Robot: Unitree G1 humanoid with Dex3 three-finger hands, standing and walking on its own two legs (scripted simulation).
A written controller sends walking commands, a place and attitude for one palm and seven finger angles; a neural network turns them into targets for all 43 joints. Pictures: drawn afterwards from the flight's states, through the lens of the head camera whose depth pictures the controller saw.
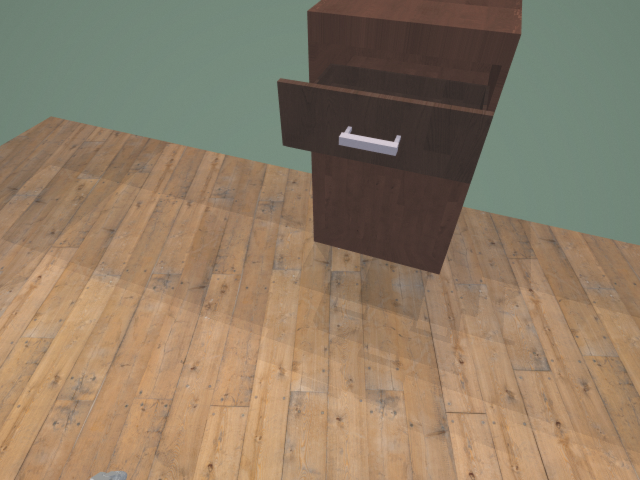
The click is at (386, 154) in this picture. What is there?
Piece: drawer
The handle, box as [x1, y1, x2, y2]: [339, 126, 400, 155]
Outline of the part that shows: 339,136 339,144 395,155 397,145 400,139 400,136 398,135 392,142 350,134 349,133 351,127 349,126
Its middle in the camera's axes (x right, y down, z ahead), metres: +0.12 -0.24 +0.92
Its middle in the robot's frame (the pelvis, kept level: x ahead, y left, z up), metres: +0.85 -0.08 -0.02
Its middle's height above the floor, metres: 0.75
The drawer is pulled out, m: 0.27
